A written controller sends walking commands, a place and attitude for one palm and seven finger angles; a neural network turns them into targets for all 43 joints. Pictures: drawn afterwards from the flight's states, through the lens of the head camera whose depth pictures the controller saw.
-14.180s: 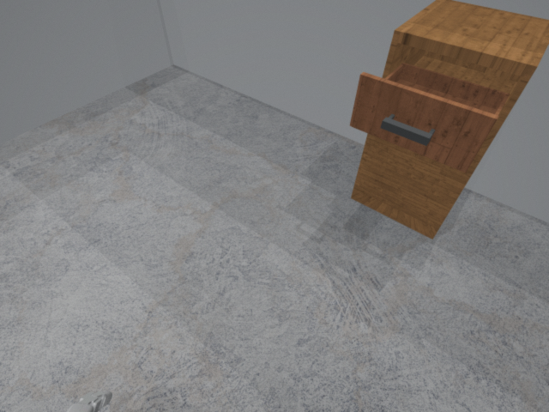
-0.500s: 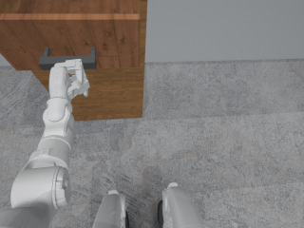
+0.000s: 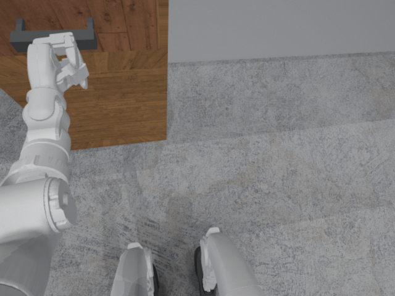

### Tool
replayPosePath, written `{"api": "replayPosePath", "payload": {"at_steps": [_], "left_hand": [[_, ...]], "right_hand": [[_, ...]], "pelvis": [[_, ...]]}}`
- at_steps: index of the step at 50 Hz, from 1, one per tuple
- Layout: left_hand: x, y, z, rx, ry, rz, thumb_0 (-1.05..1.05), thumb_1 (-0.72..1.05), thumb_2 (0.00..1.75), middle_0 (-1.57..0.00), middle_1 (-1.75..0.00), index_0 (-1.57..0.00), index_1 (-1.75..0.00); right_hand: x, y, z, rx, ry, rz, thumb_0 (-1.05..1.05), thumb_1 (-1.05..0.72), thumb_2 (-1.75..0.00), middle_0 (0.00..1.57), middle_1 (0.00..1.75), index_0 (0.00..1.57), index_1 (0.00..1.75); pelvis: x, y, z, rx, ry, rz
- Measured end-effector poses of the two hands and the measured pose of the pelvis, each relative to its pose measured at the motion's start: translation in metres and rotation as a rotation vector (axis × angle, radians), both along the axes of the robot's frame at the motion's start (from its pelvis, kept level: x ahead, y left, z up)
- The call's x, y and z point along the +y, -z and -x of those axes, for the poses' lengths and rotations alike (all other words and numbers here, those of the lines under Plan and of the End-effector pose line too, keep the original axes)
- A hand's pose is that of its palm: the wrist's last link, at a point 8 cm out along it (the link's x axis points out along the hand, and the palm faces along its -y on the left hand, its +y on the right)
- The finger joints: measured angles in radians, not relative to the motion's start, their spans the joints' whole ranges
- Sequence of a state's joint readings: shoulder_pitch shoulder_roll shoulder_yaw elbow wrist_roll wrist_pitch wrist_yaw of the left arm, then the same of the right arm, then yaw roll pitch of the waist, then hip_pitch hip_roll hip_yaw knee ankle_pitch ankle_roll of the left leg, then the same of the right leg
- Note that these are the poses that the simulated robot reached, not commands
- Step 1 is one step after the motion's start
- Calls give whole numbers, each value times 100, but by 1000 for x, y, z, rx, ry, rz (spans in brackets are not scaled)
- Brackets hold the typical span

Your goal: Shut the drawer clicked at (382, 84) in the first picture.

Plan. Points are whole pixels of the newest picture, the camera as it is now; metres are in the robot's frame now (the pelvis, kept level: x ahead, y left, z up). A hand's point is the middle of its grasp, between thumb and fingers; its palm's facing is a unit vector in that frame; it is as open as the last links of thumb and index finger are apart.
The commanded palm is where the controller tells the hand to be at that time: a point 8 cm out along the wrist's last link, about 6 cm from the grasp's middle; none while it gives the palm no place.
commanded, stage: push the drawer shut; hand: left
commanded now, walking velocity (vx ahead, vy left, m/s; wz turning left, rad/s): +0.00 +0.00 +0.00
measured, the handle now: (56, 31) +0.63 +0.20 +0.04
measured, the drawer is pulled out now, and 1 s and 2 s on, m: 0.01 0.00 0.00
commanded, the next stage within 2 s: pull the fist back off the drawer in 0.48 s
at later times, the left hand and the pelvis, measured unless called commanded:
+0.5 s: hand (76, 59) +0.56 +0.16 +0.04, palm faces +0.03 -1.00 -0.04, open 3.4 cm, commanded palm +0.59 +0.17 +0.05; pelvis -0.01 +0.01 -0.01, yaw +0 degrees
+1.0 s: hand (80, 60) +0.56 +0.15 +0.04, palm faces +0.04 -1.00 -0.05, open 3.4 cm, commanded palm +0.54 +0.16 +0.05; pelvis -0.03 +0.01 -0.02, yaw +0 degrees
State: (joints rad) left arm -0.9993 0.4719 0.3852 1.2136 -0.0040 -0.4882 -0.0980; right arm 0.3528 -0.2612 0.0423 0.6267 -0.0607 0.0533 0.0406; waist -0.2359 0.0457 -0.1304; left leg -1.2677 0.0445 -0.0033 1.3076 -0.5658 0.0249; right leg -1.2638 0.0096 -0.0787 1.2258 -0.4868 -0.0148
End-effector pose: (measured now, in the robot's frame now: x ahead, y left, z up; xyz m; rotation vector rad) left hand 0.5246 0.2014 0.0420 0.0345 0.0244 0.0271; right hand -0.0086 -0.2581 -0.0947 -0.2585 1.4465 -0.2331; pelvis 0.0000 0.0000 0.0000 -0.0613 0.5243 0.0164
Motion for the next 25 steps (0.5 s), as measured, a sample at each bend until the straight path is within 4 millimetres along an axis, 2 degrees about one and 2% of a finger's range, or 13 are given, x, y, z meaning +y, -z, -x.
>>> {"api": "replayPosePath", "payload": {"at_steps": [5, 11, 25], "left_hand": [[1, 0, -9, 3, 0, 5, 7, 83, 90, -140, -160, -140, -160], [6, 1, -12, 4, 5, 0, 5, 76, 92, -140, -160, -140, -160], [11, -2, -15, 6, -1, -8, 8, 67, 95, -140, -160, -140, -160]], "right_hand": [[5, -1, 3, 23, 9, -7, 0, -90, -90, 20, 30, 20, 30], [10, -1, 6, 45, 4, -11, 0, -90, -90, 20, 30, 20, 30], [10, -1, 26, 56, -22, 25, 0, -90, -90, 20, 30, 20, 30]], "pelvis": [[3, 0, -3, 8, 2, 5], [5, 1, -3, 13, -3, 12], [6, 10, 14, 25, -28, 33]]}}
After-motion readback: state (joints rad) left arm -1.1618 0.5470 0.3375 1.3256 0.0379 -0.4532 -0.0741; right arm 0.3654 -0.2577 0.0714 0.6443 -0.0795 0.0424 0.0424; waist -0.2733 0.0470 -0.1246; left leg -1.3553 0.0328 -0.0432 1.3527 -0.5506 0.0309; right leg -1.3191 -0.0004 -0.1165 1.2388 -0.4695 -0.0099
